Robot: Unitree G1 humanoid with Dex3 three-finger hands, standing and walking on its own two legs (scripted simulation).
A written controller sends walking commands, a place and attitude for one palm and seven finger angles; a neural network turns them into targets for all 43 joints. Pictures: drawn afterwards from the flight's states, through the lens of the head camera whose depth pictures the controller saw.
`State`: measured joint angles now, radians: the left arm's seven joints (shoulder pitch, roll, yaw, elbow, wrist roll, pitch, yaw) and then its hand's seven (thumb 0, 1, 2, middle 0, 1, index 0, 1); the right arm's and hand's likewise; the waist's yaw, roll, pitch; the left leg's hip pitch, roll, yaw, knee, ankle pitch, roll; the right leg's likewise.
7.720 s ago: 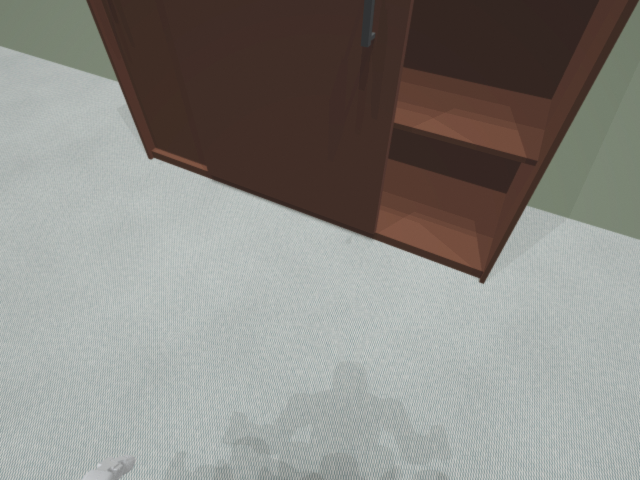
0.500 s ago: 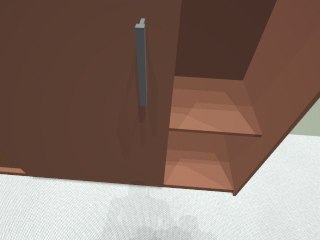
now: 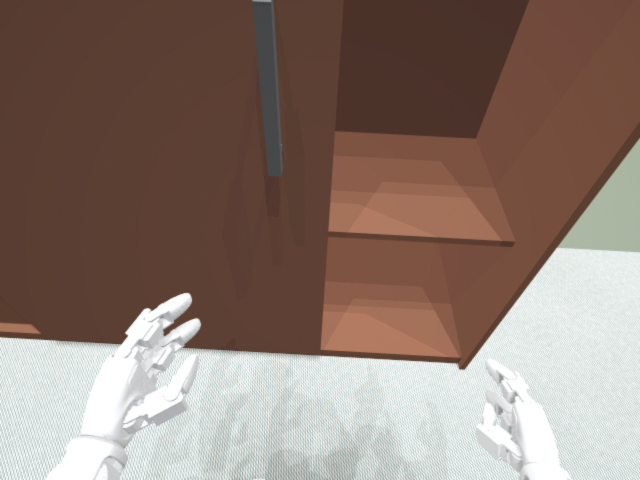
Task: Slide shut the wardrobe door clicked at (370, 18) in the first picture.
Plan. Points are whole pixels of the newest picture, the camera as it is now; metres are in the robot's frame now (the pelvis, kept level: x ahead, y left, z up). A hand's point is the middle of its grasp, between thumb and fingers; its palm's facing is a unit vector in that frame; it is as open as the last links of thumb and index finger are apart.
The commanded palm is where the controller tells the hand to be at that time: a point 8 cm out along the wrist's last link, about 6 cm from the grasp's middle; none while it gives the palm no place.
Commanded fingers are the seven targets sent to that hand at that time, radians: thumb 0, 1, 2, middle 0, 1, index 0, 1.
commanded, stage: raise the hand with hooked fingers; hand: left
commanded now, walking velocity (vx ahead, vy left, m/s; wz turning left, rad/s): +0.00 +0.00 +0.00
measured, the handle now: (272, 92) +0.57 +0.09 +0.21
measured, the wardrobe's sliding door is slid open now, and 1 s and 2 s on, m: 0.45 0.45 0.45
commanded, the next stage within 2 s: move the hooked fingers beside the handle in 1.74 s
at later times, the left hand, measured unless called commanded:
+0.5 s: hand (102, 346) +0.24 +0.24 +0.10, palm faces +0.05 -1.00 -0.04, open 11.2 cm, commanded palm +0.20 +0.28 +0.10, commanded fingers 0.00 -0.13 0.46 -0.27 -0.96 -0.27 -0.96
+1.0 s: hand (16, 292) +0.25 +0.30 +0.17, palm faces +0.05 -1.00 -0.08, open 13.8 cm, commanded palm +0.22 +0.34 +0.18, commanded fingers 0.00 -0.50 0.30 -0.30 -1.20 -0.30 -1.20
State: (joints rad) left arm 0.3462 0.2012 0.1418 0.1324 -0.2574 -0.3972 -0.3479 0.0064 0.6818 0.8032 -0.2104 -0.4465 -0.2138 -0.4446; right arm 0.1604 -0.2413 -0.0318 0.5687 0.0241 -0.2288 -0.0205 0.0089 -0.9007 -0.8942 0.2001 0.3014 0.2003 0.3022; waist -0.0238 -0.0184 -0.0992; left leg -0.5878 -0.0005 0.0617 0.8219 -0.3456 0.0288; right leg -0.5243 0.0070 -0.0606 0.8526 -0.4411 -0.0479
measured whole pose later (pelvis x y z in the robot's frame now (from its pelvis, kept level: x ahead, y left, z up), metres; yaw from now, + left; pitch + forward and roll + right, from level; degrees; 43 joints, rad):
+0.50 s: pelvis +0.00 +0.00 +0.01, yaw +0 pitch +5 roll -1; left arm 0.31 0.33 0.34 0.00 -0.39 -0.16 -0.33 0.01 0.09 0.56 -0.26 -0.82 -0.26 -0.82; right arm 0.31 -0.22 0.05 0.60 0.05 -0.23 -0.08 0.01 -0.90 -0.89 0.20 0.30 0.20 0.30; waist -0.03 0.04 -0.08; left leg -0.53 0.03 0.04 0.78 -0.34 0.02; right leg -0.44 0.04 -0.08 0.75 -0.40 -0.04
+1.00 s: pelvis +0.01 +0.03 +0.03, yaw +2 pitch -1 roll -2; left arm 0.05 0.43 0.39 0.07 -0.35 0.04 -0.43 0.00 -0.45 0.33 -0.29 -1.17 -0.30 -1.16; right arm 0.21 -0.25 0.08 0.59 0.07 -0.28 -0.10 0.01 -0.90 -0.89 0.20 0.30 0.20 0.30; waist 0.04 0.05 -0.04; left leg -0.32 -0.02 0.02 0.58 -0.25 0.06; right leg -0.20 0.00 -0.09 0.52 -0.30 -0.01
